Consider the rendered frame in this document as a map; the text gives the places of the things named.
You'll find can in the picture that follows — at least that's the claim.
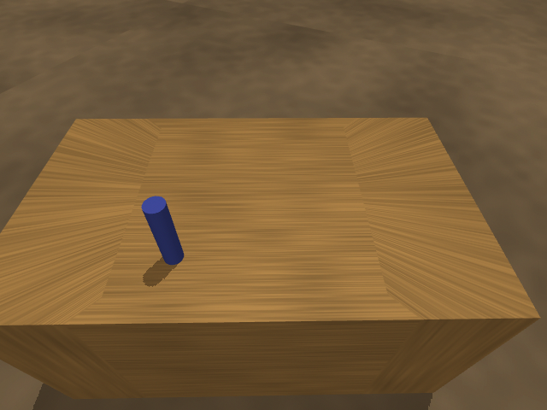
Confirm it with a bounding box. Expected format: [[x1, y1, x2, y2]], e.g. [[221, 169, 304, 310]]
[[142, 196, 184, 265]]

